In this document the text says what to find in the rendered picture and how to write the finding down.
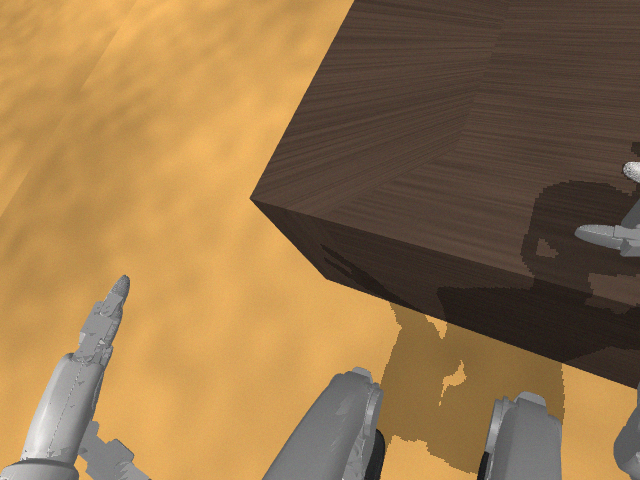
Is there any left robot arm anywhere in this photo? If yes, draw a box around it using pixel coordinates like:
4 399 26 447
0 459 79 480

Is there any left robot foot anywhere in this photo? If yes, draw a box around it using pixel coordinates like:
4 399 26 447
364 429 385 480

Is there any can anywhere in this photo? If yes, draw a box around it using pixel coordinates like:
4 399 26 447
621 199 640 229

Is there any right robot hand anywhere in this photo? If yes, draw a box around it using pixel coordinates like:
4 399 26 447
574 162 640 257

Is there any right robot arm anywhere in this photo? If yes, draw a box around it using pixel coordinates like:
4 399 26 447
613 382 640 480

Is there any left robot hand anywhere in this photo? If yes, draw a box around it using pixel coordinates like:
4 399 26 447
20 275 151 480

